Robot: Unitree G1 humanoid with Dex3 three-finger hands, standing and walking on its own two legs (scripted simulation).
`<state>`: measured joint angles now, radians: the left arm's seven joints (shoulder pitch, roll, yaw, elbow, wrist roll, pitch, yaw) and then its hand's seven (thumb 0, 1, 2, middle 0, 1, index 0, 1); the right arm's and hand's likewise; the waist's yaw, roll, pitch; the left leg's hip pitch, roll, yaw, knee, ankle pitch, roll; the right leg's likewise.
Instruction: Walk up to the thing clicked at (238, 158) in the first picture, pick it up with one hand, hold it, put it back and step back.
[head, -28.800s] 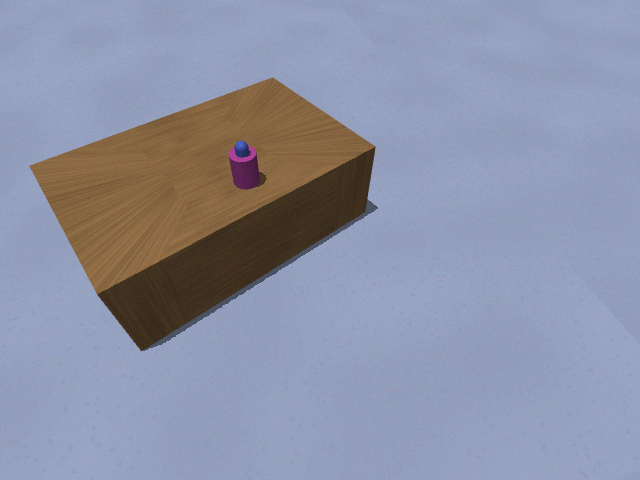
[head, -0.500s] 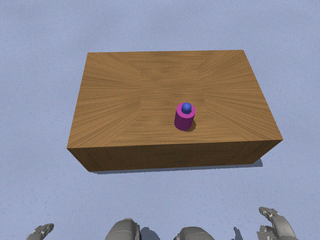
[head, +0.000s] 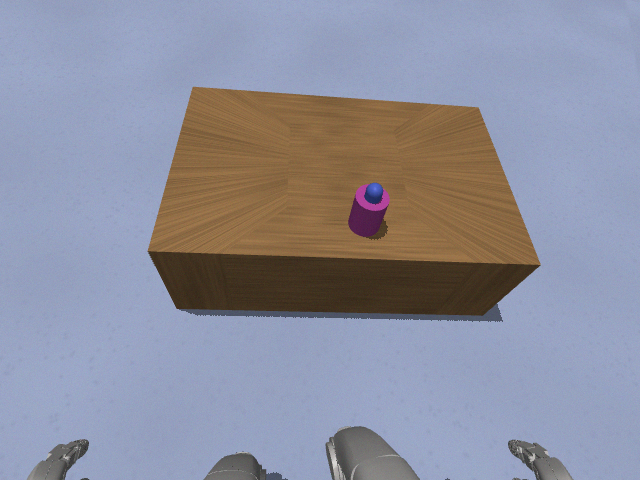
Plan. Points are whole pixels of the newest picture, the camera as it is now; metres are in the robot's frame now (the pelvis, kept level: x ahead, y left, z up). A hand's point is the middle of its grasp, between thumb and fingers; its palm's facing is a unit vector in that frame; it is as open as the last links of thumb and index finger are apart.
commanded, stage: step back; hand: right
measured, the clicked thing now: (369, 205) +0.75 -0.17 -0.32
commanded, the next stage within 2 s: none
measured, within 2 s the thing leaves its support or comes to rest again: neither
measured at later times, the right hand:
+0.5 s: hand out of the picture -0.08 -0.31 -0.16, palm faces -0.06 +0.91 -0.40, open 7.4 cm
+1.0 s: hand out of the picture -0.20 -0.35 -0.15, palm faces -0.03 +0.92 -0.40, open 7.4 cm
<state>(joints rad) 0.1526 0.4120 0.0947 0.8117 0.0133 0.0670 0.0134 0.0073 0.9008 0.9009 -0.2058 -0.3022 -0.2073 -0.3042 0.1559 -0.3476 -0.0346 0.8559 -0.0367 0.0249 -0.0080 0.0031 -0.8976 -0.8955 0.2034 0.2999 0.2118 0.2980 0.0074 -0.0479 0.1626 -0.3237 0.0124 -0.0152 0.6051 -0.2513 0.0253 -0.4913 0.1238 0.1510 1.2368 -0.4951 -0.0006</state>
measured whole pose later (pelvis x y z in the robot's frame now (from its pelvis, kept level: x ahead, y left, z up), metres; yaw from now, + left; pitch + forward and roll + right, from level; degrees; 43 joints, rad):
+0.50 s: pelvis -0.15 -0.03 -0.01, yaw +1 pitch -1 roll +1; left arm 0.16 0.37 0.07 0.79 0.04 0.05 0.01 0.01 0.90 0.90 -0.21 -0.30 -0.21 -0.30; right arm 0.22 -0.40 -0.05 0.87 -0.02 0.04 -0.02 0.00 -0.90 -0.90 0.20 0.30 0.21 0.30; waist 0.00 0.01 0.16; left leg -0.35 -0.05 -0.05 0.81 -0.46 -0.01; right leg -0.35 -0.05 -0.03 0.69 -0.32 0.00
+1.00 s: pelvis -0.32 -0.08 -0.01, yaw -1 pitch -2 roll +1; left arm 0.21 0.35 0.06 0.89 0.05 0.04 0.00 0.01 0.90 0.90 -0.21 -0.30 -0.21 -0.30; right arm 0.13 -0.42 -0.06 0.85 -0.01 0.07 -0.02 0.00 -0.90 -0.90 0.20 0.30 0.21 0.30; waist 0.03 0.02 0.13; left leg -0.55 -0.10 -0.15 1.15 -0.46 -0.01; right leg -0.31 -0.02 0.01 0.68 -0.33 -0.02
